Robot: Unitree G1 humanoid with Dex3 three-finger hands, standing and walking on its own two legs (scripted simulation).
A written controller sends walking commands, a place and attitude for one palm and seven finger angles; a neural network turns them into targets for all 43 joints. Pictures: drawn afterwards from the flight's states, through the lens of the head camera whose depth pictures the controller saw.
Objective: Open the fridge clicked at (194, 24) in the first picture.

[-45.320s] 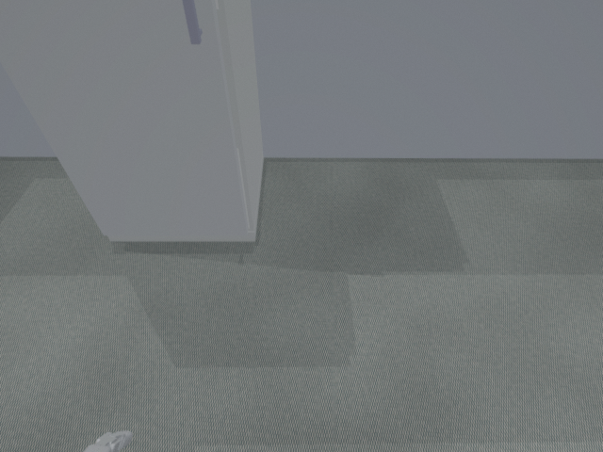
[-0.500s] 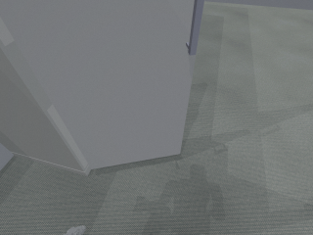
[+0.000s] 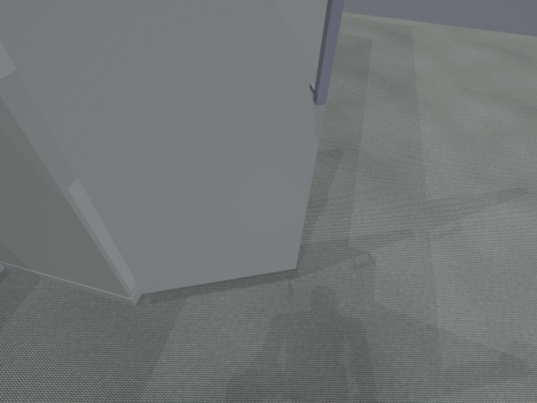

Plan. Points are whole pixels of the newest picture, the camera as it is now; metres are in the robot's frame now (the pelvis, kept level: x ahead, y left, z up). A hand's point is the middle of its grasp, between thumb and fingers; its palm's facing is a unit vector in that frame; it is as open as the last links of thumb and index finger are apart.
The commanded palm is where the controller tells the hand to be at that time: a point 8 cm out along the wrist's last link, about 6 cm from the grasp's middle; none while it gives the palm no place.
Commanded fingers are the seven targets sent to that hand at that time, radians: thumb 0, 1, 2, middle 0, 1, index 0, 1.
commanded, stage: let the arm hang, fingers relaxed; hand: right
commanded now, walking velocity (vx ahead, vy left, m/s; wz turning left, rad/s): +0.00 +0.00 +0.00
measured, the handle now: (325, 37) +0.69 -0.06 +0.23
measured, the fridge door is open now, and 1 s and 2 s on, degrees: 64 64 64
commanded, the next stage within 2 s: look to check the result in 0.34 s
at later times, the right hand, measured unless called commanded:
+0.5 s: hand out of the picture +0.00 -0.15 -0.18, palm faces +0.01 +0.98 -0.18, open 7.4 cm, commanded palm none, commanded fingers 0.00 -0.90 -0.90 0.20 0.30 0.20 0.30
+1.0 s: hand out of the picture +0.03 -0.15 -0.17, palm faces +0.00 +0.98 -0.19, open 7.4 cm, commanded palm none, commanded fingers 0.00 -0.90 -0.90 0.20 0.30 0.20 0.30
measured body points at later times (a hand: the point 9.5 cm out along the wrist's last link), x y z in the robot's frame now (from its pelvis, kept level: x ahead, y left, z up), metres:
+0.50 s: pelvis +0.01 +0.01 +0.00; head +0.03 +0.01 +0.45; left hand -0.01 +0.23 -0.16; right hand +0.00 -0.21 -0.16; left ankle +0.01 +0.14 -0.74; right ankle +0.01 -0.08 -0.74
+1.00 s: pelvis +0.02 +0.02 +0.00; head +0.03 +0.03 +0.45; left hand +0.02 +0.25 -0.16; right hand +0.03 -0.20 -0.16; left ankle +0.01 +0.14 -0.74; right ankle +0.01 -0.08 -0.74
